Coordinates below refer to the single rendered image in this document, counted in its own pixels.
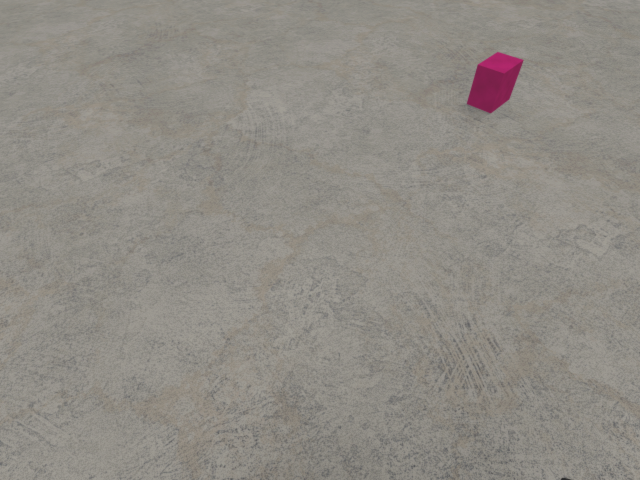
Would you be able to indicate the carton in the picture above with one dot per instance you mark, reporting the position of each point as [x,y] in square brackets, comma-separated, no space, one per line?
[494,81]

